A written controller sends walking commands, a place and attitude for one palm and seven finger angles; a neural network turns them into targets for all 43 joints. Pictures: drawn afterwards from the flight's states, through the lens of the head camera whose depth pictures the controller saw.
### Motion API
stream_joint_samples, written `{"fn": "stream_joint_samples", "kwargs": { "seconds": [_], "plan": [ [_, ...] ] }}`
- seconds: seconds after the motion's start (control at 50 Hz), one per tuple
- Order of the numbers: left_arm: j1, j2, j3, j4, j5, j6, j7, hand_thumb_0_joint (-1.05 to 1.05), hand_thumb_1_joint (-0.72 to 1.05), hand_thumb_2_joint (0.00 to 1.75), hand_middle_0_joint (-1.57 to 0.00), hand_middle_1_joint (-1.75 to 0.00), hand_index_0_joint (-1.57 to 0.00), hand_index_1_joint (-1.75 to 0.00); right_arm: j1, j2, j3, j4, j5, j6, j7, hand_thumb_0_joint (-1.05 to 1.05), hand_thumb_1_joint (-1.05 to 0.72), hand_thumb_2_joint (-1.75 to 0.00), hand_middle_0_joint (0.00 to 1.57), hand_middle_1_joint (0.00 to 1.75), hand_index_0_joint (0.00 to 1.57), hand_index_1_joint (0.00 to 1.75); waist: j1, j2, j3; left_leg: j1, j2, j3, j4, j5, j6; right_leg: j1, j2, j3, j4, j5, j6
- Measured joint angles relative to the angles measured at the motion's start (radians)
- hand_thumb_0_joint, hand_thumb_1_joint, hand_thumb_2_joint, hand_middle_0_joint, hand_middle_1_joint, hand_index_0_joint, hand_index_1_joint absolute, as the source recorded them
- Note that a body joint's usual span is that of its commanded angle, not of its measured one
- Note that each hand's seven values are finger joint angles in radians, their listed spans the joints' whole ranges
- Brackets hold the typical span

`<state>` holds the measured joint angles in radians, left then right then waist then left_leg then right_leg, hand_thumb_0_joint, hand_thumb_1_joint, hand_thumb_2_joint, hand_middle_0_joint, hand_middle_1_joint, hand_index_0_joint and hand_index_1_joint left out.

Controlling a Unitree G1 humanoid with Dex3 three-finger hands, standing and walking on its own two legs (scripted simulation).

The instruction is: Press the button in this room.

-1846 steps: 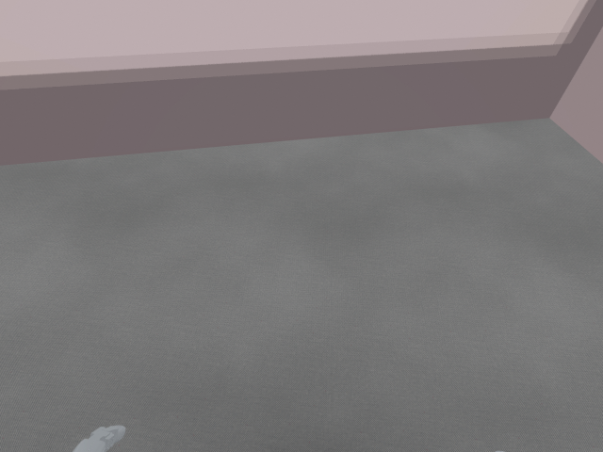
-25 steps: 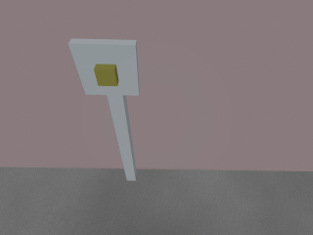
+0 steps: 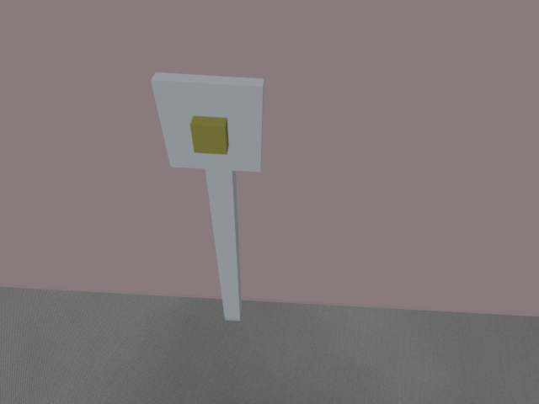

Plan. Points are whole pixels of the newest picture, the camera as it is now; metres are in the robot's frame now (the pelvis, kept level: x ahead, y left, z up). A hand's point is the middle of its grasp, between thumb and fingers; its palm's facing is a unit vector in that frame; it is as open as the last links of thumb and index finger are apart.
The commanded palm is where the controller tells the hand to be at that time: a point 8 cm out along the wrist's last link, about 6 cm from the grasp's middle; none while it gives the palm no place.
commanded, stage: look again from close up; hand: left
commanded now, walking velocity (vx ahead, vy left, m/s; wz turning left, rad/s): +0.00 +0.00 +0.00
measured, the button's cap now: (210, 134) +0.54 +0.15 +0.12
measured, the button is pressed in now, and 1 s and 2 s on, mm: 0 0 0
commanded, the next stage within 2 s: shuffle to correct the standing spot in 0.02 s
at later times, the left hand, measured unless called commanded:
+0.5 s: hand out of the picture -0.04 +0.15 -0.17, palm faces +0.02 -0.99 -0.17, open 7.4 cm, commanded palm none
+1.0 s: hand out of the picture +0.11 +0.13 -0.18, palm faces +0.01 -0.97 -0.23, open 7.3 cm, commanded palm none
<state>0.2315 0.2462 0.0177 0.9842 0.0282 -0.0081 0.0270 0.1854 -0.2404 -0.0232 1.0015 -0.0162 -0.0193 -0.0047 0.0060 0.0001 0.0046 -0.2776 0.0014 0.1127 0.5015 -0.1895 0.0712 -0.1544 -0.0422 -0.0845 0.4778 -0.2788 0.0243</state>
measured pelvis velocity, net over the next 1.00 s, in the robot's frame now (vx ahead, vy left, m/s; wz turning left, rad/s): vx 0.07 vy -0.05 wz -0.02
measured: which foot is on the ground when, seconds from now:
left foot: down 0.00-1.00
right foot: down 0.00-0.70, up 0.72-0.86, down 0.88-1.00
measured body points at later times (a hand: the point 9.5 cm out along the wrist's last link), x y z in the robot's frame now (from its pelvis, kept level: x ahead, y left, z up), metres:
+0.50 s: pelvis +0.01 -0.02 +0.00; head +0.01 -0.02 +0.45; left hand -0.04 +0.20 -0.16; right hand +0.01 -0.26 -0.16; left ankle +0.06 +0.07 -0.73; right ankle -0.01 -0.14 -0.74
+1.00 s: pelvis +0.07 -0.05 -0.01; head +0.08 -0.05 +0.44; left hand +0.11 +0.19 -0.16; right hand +0.05 -0.25 -0.17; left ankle +0.06 +0.06 -0.74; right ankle +0.08 -0.16 -0.74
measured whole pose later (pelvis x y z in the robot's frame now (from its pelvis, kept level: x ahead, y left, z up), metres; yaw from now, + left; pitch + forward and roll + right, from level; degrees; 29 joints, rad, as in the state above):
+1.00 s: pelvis +0.07 -0.05 -0.01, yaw -1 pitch -1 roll +0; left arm 0.26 0.16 0.03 1.04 0.03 0.00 0.05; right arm 0.29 -0.09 -0.03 1.12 0.00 0.01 -0.04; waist -0.02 0.01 0.05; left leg -0.21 0.06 0.14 0.57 -0.33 0.00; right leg -0.26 -0.04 -0.10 0.58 -0.29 -0.01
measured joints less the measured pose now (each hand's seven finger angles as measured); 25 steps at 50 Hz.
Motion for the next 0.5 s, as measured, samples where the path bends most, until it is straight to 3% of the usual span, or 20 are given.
{"fn": "stream_joint_samples", "kwargs": {
  "seconds": [0.22,0.5],
  "plan": [
    [0.027,0.04,-0.003,0.051,0.001,0.012,-0.002,0.0,0.91,0.9,-0.2,-0.3,-0.19,-0.3,-0.015,-0.044,0.003,0.035,-0.002,0.02,0.007,0.0,-0.9,-0.9,0.2,0.3,0.2,0.3,0.002,-0.002,0.0,0.025,-0.017,0.005,-0.083,0.05,-0.001,0.005,-0.012,0.003,-0.044,0.032,0.001],
    [0.195,-0.088,-0.019,0.108,0.005,0.023,-0.024,0.0,0.91,0.9,-0.2,-0.3,-0.19,-0.3,0.109,0.063,0.007,0.11,0.001,0.045,0.001,0.01,-0.9,-0.9,0.2,0.3,0.2,0.3,0.004,0.005,-0.007,0.0,0.028,-0.002,0.013,-0.053,-0.033,0.001,0.03,0.006,-0.003,-0.02,-0.034]
  ]
}}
